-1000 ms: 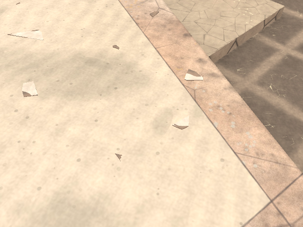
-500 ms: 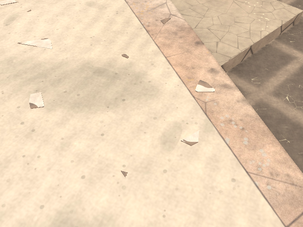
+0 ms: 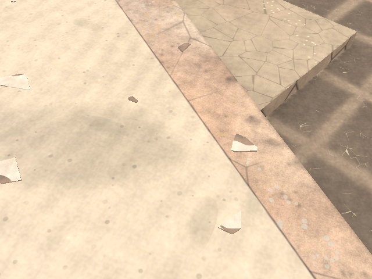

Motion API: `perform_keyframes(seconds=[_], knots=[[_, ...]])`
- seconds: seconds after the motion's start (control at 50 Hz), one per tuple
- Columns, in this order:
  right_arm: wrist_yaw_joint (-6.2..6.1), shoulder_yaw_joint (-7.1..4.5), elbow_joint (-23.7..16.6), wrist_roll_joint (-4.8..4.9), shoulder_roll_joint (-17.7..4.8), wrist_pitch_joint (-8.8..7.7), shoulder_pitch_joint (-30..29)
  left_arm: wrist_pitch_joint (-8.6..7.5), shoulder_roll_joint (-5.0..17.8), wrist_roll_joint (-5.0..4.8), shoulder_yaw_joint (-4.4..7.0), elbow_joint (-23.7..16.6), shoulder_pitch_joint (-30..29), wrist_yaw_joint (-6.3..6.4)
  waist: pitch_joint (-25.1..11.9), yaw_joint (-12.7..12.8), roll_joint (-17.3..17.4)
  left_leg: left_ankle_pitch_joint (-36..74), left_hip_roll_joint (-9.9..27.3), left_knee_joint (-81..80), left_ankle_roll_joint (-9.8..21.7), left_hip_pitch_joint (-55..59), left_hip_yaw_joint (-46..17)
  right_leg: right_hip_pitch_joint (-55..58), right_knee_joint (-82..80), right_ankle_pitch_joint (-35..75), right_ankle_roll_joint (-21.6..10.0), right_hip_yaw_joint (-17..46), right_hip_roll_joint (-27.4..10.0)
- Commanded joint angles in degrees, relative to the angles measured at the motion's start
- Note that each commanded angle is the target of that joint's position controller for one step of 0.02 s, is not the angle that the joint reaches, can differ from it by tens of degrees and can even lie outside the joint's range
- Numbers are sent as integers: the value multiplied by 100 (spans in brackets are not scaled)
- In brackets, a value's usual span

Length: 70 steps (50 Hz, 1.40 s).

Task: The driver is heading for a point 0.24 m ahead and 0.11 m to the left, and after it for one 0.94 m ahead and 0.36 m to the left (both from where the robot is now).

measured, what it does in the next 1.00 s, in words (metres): walks ahead, turning left: right foot, then left foot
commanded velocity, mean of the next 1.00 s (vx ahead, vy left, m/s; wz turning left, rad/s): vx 0.50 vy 0.00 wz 0.47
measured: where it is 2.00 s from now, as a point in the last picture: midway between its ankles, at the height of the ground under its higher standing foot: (101, 190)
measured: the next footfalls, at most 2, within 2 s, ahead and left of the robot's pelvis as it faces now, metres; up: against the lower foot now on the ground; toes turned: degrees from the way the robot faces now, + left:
right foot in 0.30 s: +0.36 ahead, -0.15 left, +0.00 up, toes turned +7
left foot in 0.82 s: +0.54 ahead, +0.18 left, +0.00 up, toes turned +29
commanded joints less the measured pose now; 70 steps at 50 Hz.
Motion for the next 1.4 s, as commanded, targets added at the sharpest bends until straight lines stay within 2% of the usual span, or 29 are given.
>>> perform_keyframes(seconds=[0.02,0.18,0.24,0.28,0.3,0.32,0.34,0.36,0.4,0.44,0.62,0.72,0.78,0.82,0.84,0.86,0.88,0.9,0.92,0.96,1.04,1.14,1.24,1.3,1.32,1.34,1.36,1.38,1.4], knots=[[-139,-146,-304,23,-820,-68,-97,-3,310,90,93,-347,-98,16,292,184,368,325,1664,-1189,904,-251,-1462,-479,-869,845,189,133,-195],[-278,-203,-130,161,-919,117,770,-191,223,-13,-5,-862,-1600,-202,367,-245,499,568,1591,-599,653,406,-1407,34,-3125,1646,332,-22,397],[-330,-284,-172,169,-1035,201,712,-275,512,-43,73,-915,-1418,-253,217,7,713,882,1797,-107,511,709,-1712,608,-3457,1125,202,49,499],[-315,-258,-298,128,-932,236,528,-321,892,-30,266,-632,-248,-205,-502,610,734,1861,1412,1162,279,472,-1526,2286,-3603,833,-83,-75,583],[-295,-152,-529,37,-649,235,402,-333,1283,79,373,-486,824,-150,-1481,1027,316,997,984,2833,74,-483,-1232,4012,-3336,620,-463,788,-334],[-270,38,-677,130,80,138,1148,-256,1711,116,483,-353,1274,-162,-2329,685,-1417,-2033,109,4801,-313,-2738,-668,6047,-3796,-343,-1289,3281,-1743],[-283,-77,-624,259,-487,90,1051,-247,1080,119,312,-436,1170,-175,-2261,768,-1223,-2552,404,5667,-283,-3318,-1265,5859,-4255,-1006,-1238,3884,-1691],[-298,-201,-743,331,-900,84,577,-248,699,95,202,-526,744,-165,-1399,756,-785,-2084,656,5836,-229,-3607,-1239,5108,-4332,-865,-954,2902,-1491],[-332,-253,-826,227,-810,133,172,-223,439,114,122,-551,109,-177,-541,486,-213,-1273,1079,5451,-270,-3241,-1061,3638,-4659,123,-761,1608,-1051],[-285,-276,-876,231,-557,267,274,-238,367,167,115,-490,-71,-176,-286,241,-433,-955,1300,5167,-288,-2773,-1028,2949,-5014,429,-732,893,-822],[-66,-205,-1507,156,-354,374,-988,-193,837,119,297,-321,173,-37,220,424,-39,842,1296,2991,-393,-3028,-619,2977,-5422,1366,-765,-844,-717],[99,-180,-1919,162,-421,388,-1749,-17,1065,-15,377,-219,591,-22,432,610,-41,431,1122,2219,-182,-3099,-227,3811,-5071,1725,-601,-1219,-964],[132,-331,-1967,160,-713,426,-1324,107,1297,-85,442,-278,475,-3,-13,197,-279,-378,605,2096,146,-2117,227,4056,-3897,4136,-421,-1496,-972],[21,-694,-1487,197,-1330,469,450,164,1179,-56,379,-354,434,16,-948,-709,31,-11,188,1615,553,562,129,2914,-1382,4030,-51,-1747,-583],[-87,-845,-1414,229,-2046,488,718,79,454,217,155,-635,797,-27,-1303,-331,1549,-220,1671,1404,1303,2446,-2496,487,763,-456,318,-1656,162],[-40,-741,-1671,159,-1993,375,723,-182,402,89,59,-833,675,-98,-2282,-266,1495,-1361,2480,262,2064,3222,-5235,-692,1863,-2477,362,-172,915],[18,-596,-1618,103,-1524,282,659,-331,847,-175,170,-1004,-118,-150,-1694,-525,814,-1118,2380,-73,1675,2950,-4686,-1325,2027,-1979,218,212,647],[18,-540,-1608,111,-1340,218,392,-403,812,-192,150,-1058,-243,-148,-1090,-343,690,-657,2181,-25,1470,2227,-3873,-1386,1635,-1430,92,162,413],[6,-474,-1691,130,-1123,199,-69,-408,806,-41,167,-942,-162,-91,-742,-61,305,-105,1914,-2,1268,1363,-3205,-972,1153,-1019,98,191,169],[-38,-388,-1852,49,-902,194,-522,-268,881,76,242,-891,46,-80,-513,296,467,684,1605,-213,1141,269,-2579,-149,539,-625,182,237,-30],[-189,-449,-1777,106,-1131,153,-239,-94,588,178,185,-1100,-344,-63,-295,274,401,1366,1362,-413,1143,-262,-2030,-117,-609,173,499,76,148],[-291,-458,-1659,148,-1155,221,158,-150,396,95,81,-1434,-1327,-161,-48,-108,696,533,1056,-337,760,-465,-1828,275,-2612,1685,530,30,570],[-333,-458,-1538,181,-1117,300,453,-268,642,36,139,-1651,-1597,-289,-25,-161,804,344,1344,292,654,125,-2504,532,-3290,1343,346,205,727],[-352,-420,-1567,146,-1005,355,306,-351,827,60,248,-1444,-760,-287,-309,268,1026,1154,1257,1017,460,320,-2602,1560,-3613,938,44,-30,813],[-322,-319,-1610,102,-751,339,294,-383,1017,155,323,-1329,-107,-262,-885,563,874,1334,951,1977,281,44,-2321,2719,-3505,1000,-237,226,437],[-322,-208,-1685,-14,-470,309,618,-370,1356,215,400,-1258,755,-239,-1765,701,-2,-33,422,3676,0,-1069,-1810,4445,-3254,935,-725,1491,-598],[-310,-150,-1678,229,-316,248,1418,-284,1576,168,485,-917,1221,-309,-2128,406,-1942,-2631,-128,5269,-330,-2958,-1408,5672,-4141,-648,-1524,4172,-1538],[-319,-243,-1557,296,-909,238,1082,-267,999,7,346,-1014,1070,-328,-1467,587,-1030,-2404,253,5850,-342,-3585,-1677,5289,-4436,-1945,-1343,4248,-1418],[-309,-293,-1680,244,-1120,247,343,-223,720,5,258,-1072,717,-305,-720,687,-441,-1871,442,5878,-330,-3715,-1498,4515,-4499,-1754,-1109,3314,-1190]])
